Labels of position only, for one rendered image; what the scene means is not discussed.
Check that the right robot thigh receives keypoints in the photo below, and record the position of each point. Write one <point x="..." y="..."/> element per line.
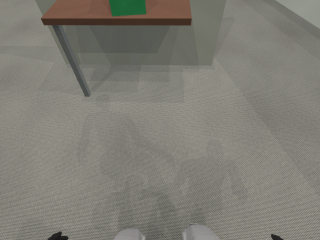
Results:
<point x="198" y="232"/>

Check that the carton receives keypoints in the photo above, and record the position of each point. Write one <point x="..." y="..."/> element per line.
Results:
<point x="127" y="7"/>

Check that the table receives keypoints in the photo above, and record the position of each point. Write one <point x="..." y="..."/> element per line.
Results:
<point x="98" y="13"/>

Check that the left robot thigh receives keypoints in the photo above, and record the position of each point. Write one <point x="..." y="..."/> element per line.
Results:
<point x="130" y="234"/>

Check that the robot thigh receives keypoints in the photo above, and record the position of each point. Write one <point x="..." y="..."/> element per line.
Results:
<point x="130" y="234"/>
<point x="198" y="232"/>

